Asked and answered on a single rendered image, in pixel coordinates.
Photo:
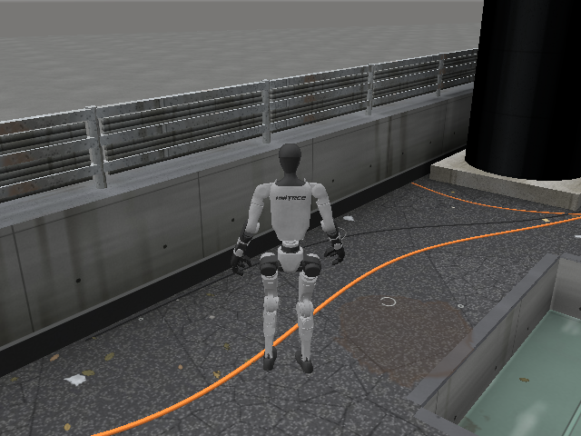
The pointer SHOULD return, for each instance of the robot left thigh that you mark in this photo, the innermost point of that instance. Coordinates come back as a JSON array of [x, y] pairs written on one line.
[[269, 275]]

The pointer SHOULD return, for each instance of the robot right forearm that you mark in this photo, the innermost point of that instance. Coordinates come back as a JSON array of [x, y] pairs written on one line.
[[334, 237]]

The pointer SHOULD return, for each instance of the right robot upper arm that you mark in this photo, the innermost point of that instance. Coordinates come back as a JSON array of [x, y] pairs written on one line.
[[319, 191]]

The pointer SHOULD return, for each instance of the left robot hand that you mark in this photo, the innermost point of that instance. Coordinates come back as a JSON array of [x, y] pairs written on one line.
[[235, 260]]

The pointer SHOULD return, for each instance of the robot left forearm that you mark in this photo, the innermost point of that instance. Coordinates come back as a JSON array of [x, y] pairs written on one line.
[[243, 241]]

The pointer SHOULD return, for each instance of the left robot upper arm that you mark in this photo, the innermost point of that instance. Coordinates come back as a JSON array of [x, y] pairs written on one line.
[[261, 192]]

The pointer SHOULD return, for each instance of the right robot hand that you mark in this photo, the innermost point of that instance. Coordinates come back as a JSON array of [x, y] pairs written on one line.
[[331, 252]]

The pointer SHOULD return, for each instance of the robot right thigh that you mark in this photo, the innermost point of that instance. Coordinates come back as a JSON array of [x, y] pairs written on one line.
[[307, 280]]

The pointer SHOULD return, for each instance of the robot thigh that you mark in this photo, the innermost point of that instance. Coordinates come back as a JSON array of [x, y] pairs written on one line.
[[307, 280], [269, 275]]

